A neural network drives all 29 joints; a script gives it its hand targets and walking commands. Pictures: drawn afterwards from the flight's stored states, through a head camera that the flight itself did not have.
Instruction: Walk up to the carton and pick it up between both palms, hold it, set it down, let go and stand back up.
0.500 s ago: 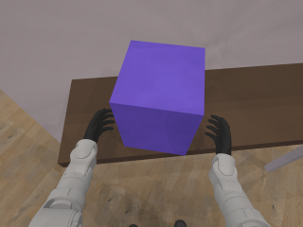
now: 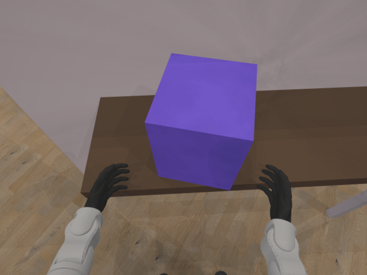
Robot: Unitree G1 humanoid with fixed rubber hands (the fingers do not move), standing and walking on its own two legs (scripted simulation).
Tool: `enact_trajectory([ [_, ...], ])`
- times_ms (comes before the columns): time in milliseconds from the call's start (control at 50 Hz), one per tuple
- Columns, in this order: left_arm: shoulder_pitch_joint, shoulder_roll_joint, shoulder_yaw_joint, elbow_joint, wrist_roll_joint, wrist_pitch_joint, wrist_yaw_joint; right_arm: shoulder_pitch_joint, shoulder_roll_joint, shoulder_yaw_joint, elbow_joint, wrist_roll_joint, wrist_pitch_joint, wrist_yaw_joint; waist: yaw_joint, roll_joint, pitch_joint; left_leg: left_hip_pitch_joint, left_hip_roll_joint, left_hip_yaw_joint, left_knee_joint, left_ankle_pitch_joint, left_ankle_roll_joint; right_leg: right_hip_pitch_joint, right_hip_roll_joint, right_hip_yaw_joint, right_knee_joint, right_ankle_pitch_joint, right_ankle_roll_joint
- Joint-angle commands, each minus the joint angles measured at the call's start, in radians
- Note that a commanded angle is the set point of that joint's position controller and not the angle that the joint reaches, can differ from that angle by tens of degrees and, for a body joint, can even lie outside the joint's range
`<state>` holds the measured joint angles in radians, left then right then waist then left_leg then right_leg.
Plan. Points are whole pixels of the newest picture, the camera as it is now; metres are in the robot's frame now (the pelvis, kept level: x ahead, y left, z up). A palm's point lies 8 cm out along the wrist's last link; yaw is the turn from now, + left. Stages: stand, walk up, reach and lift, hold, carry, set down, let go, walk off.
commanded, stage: set down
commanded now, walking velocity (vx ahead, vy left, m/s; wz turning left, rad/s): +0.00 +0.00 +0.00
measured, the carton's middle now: (202, 126) +0.47 -0.02 +0.00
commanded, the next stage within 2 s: none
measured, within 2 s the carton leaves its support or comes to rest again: neither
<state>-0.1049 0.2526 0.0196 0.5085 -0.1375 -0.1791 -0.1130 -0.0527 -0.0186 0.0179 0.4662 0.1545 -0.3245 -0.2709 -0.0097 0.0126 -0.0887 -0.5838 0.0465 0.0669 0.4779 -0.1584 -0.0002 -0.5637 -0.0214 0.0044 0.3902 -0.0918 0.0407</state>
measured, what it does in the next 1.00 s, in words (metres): stands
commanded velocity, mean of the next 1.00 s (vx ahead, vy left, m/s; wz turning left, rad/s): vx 0.00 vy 0.00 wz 0.00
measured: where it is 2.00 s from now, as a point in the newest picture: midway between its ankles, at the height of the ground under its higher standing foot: outside the picture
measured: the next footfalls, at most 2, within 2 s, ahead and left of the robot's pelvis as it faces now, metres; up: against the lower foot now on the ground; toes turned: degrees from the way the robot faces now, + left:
none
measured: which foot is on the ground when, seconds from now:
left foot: down 0.00-1.00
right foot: down 0.00-1.00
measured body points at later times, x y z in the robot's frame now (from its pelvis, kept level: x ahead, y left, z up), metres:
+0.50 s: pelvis +0.00 +0.00 +0.00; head +0.05 +0.00 +0.45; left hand +0.22 +0.22 -0.03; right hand +0.22 -0.18 -0.03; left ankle +0.03 +0.11 -0.73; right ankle +0.05 -0.14 -0.73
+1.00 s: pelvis +0.02 +0.00 +0.01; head +0.07 +0.01 +0.45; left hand +0.22 +0.23 -0.05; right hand +0.22 -0.18 -0.06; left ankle +0.03 +0.11 -0.73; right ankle +0.05 -0.14 -0.73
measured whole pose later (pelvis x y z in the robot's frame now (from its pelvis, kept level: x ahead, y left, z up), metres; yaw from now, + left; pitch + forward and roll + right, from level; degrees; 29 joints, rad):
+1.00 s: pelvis +0.02 +0.00 +0.01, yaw +0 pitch +6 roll -1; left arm 0.22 0.31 -0.10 0.37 -0.20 -0.09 -0.05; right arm 0.21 -0.06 0.03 0.48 0.11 -0.23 -0.11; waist 0.01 0.01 -0.01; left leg -0.38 0.05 0.07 0.48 -0.21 0.00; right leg -0.36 -0.02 0.00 0.39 -0.15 0.04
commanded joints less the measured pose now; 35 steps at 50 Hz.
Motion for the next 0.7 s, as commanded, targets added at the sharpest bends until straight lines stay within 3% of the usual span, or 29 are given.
enact_trajectory([
  [0, -0.044, 0.185, 0.044, -0.332, -0.082, -0.038, -0.017, 0.095, -0.009, 0.081, -0.272, 0.001, -0.042, -0.015, 0.052, 0.047, -0.357, 0.589, -0.017, -0.068, -0.034, 0.182, -0.073, 0.438, 0.068, -0.020, -0.045, 0.014, -0.058],
  [20, -0.059, 0.203, 0.028, -0.314, -0.086, -0.021, -0.013, 0.043, -0.038, 0.045, -0.261, -0.007, -0.033, -0.013, 0.041, 0.087, -0.299, 0.578, -0.007, -0.071, -0.039, 0.157, -0.085, 0.401, 0.068, -0.020, -0.057, -0.025, -0.070],
  [60, 0.013, 0.243, 0.058, -0.378, -0.089, -0.013, -0.018, 0.141, -0.006, 0.080, -0.339, -0.002, -0.030, -0.016, 0.066, 0.054, -0.298, 0.578, -0.023, -0.050, -0.053, 0.106, -0.061, 0.463, 0.052, -0.006, -0.064, -0.030, -0.071],
  [80, -0.082, 0.249, 0.040, -0.367, -0.098, -0.009, -0.014, 0.050, -0.014, 0.041, -0.299, -0.019, -0.021, -0.014, 0.046, 0.074, -0.270, 0.536, -0.018, -0.056, -0.055, 0.080, -0.063, 0.419, 0.059, -0.012, -0.056, -0.073, -0.074],
  [100, 0.036, 0.225, 0.035, -0.410, -0.100, -0.004, -0.007, 0.125, -0.023, 0.058, -0.347, 0.005, -0.029, -0.009, 0.068, 0.083, -0.257, 0.558, -0.008, -0.060, -0.069, 0.118, -0.079, 0.436, 0.065, -0.012, -0.062, -0.056, -0.078],
  [120, -0.010, 0.247, 0.031, -0.411, -0.116, -0.006, -0.013, 0.114, -0.025, 0.055, -0.353, -0.015, -0.015, -0.009, 0.045, 0.064, -0.274, 0.569, -0.017, -0.057, -0.053, 0.115, -0.069, 0.435, 0.057, -0.014, -0.059, -0.061, -0.079],
  [140, -0.010, 0.264, 0.021, -0.439, -0.133, -0.016, -0.006, 0.079, -0.032, 0.034, -0.385, -0.019, -0.006, -0.008, 0.046, 0.059, -0.299, 0.548, -0.011, -0.061, -0.050, 0.089, -0.067, 0.431, 0.060, -0.013, -0.052, -0.078, -0.076],
  [160, 0.073, 0.258, 0.024, -0.461, -0.128, -0.011, -0.003, 0.164, -0.033, 0.065, -0.399, -0.001, -0.018, 0.004, 0.059, 0.077, -0.272, 0.560, -0.015, -0.069, -0.060, 0.133, -0.066, 0.440, 0.065, -0.013, -0.049, -0.044, -0.083],
  [200, 0.079, 0.253, 0.016, -0.399, -0.121, -0.006, -0.007, 0.152, -0.047, 0.045, -0.326, -0.008, -0.002, 0.007, 0.045, 0.086, -0.186, 0.539, -0.006, -0.069, -0.072, 0.077, -0.067, 0.438, 0.061, -0.019, -0.060, -0.086, -0.089],
  [220, 0.122, 0.240, 0.006, -0.392, -0.114, -0.010, 0.002, 0.179, -0.049, 0.045, -0.319, -0.002, 0.001, 0.018, 0.057, 0.078, -0.183, 0.528, 0.000, -0.069, -0.079, 0.063, -0.066, 0.455, 0.060, -0.018, -0.056, -0.097, -0.090],
  [240, -0.062, 0.274, -0.022, -0.447, -0.163, -0.017, 0.005, 0.029, -0.048, 0.031, -0.418, -0.005, 0.006, 0.018, 0.049, 0.075, -0.257, 0.484, -0.005, -0.060, -0.072, 0.004, -0.054, 0.428, 0.057, -0.021, -0.039, -0.141, -0.082],
  [260, 0.150, 0.224, -0.029, -0.431, -0.128, -0.009, 0.015, 0.238, -0.057, 0.052, -0.329, 0.018, 0.014, 0.031, 0.057, 0.100, -0.186, 0.538, 0.009, -0.085, -0.093, 0.051, -0.066, 0.447, 0.069, -0.022, -0.042, -0.094, -0.097],
  [280, 0.144, 0.245, -0.001, -0.430, -0.121, 0.003, 0.009, 0.226, -0.080, 0.034, -0.361, -0.001, 0.017, 0.023, 0.052, 0.079, -0.221, 0.567, -0.002, -0.064, -0.073, 0.115, -0.067, 0.477, 0.066, -0.024, -0.056, -0.054, -0.094],
  [300, 0.195, 0.229, -0.019, -0.425, -0.122, 0.004, 0.009, 0.262, -0.078, 0.031, -0.337, 0.005, 0.008, 0.028, 0.045, 0.097, -0.178, 0.584, 0.005, -0.073, -0.081, 0.136, -0.074, 0.463, 0.072, -0.027, -0.062, -0.046, -0.092],
  [320, 0.202, 0.232, -0.013, -0.458, -0.116, 0.001, 0.011, 0.251, -0.075, 0.041, -0.364, 0.007, 0.003, 0.042, 0.061, 0.097, -0.209, 0.588, -0.002, -0.078, -0.077, 0.164, -0.071, 0.450, 0.083, -0.035, -0.053, -0.045, -0.093],
  [340, 0.201, 0.232, -0.021, -0.420, -0.132, -0.005, 0.010, 0.257, -0.072, 0.030, -0.365, -0.009, 0.003, 0.048, 0.053, 0.083, -0.155, 0.546, -0.006, -0.071, -0.086, 0.069, -0.066, 0.456, 0.073, -0.025, -0.064, -0.090, -0.090],
  [360, 0.244, 0.236, -0.003, -0.398, -0.119, -0.013, 0.014, 0.298, -0.069, 0.041, -0.357, -0.019, 0.000, 0.058, 0.080, 0.084, -0.138, 0.525, -0.014, -0.063, -0.097, 0.059, -0.059, 0.464, 0.075, -0.028, -0.054, -0.104, -0.094],
  [380, 0.217, 0.240, -0.013, -0.436, -0.119, -0.009, 0.023, 0.241, -0.087, 0.010, -0.348, -0.019, -0.001, 0.058, 0.071, 0.089, -0.138, 0.515, 0.001, -0.076, -0.109, 0.036, -0.058, 0.465, 0.080, -0.029, -0.053, -0.110, -0.094],
  [400, 0.254, 0.237, -0.018, -0.383, -0.117, -0.010, 0.020, 0.287, -0.084, 0.007, -0.321, -0.030, 0.003, 0.071, 0.060, 0.067, -0.097, 0.510, -0.011, -0.067, -0.110, 0.021, -0.056, 0.472, 0.075, -0.026, -0.058, -0.119, -0.090],
  [440, 0.210, 0.236, -0.030, -0.413, -0.127, -0.020, 0.031, 0.261, -0.078, 0.012, -0.349, -0.029, 0.020, 0.085, 0.065, 0.080, -0.103, 0.489, -0.007, -0.071, -0.126, -0.047, -0.044, 0.466, 0.075, -0.026, -0.048, -0.148, -0.088],
  [460, 0.237, 0.231, -0.028, -0.393, -0.124, -0.022, 0.032, 0.277, -0.081, 0.014, -0.337, -0.035, 0.021, 0.089, 0.066, 0.045, -0.069, 0.469, -0.007, -0.067, -0.137, -0.068, -0.033, 0.480, 0.072, -0.022, -0.057, -0.169, -0.087],
  [480, 0.223, 0.245, -0.015, -0.363, -0.120, -0.022, 0.033, 0.263, -0.090, -0.002, -0.315, -0.047, 0.028, 0.093, 0.072, 0.076, -0.072, 0.442, -0.007, -0.062, -0.136, -0.070, -0.039, 0.492, 0.079, -0.027, -0.032, -0.163, -0.083],
  [500, 0.208, 0.248, -0.027, -0.401, -0.126, -0.027, 0.038, 0.243, -0.104, -0.014, -0.355, -0.050, 0.023, 0.091, 0.072, 0.058, -0.114, 0.452, 0.001, -0.071, -0.140, -0.090, -0.033, 0.497, 0.080, -0.027, -0.031, -0.167, -0.084],
  [520, 0.231, 0.229, -0.046, -0.349, -0.146, -0.032, 0.040, 0.239, -0.095, -0.019, -0.346, -0.052, 0.023, 0.107, 0.067, 0.027, -0.096, 0.473, -0.010, -0.069, -0.148, -0.114, -0.032, 0.469, 0.076, -0.031, -0.044, -0.191, -0.082],
  [560, 0.179, 0.226, -0.042, -0.330, -0.132, -0.033, 0.048, 0.208, -0.098, -0.032, -0.284, -0.058, 0.036, 0.124, 0.058, 0.077, -0.092, 0.392, 0.002, -0.079, -0.168, -0.203, -0.018, 0.511, 0.081, -0.031, -0.007, -0.204, -0.071],
  [580, 0.171, 0.225, -0.057, -0.355, -0.144, -0.037, 0.051, 0.199, -0.094, -0.045, -0.298, -0.045, 0.031, 0.125, 0.038, 0.085, -0.086, 0.356, 0.015, -0.081, -0.177, -0.229, -0.015, 0.556, 0.079, -0.026, -0.001, -0.171, -0.062],
  [640, 0.176, 0.218, -0.031, -0.281, -0.107, -0.030, 0.054, 0.180, -0.113, -0.054, -0.266, -0.064, 0.049, 0.127, 0.060, 0.044, -0.072, 0.280, 0.028, -0.091, -0.213, -0.271, 0.002, 0.637, 0.095, -0.027, 0.033, -0.182, -0.056],
  [660, 0.154, 0.226, -0.045, -0.328, -0.132, -0.032, 0.059, 0.163, -0.107, -0.050, -0.283, -0.045, 0.044, 0.131, 0.055, 0.076, -0.088, 0.286, 0.019, -0.075, -0.195, -0.239, 0.000, 0.621, 0.083, -0.022, 0.020, -0.166, -0.056],
  [680, 0.164, 0.208, -0.048, -0.262, -0.111, -0.025, 0.059, 0.171, -0.104, -0.048, -0.226, -0.070, 0.052, 0.138, 0.055, 0.072, -0.077, 0.318, 0.014, -0.076, -0.194, -0.255, -0.013, 0.577, 0.076, -0.018, 0.014, -0.195, -0.060],
])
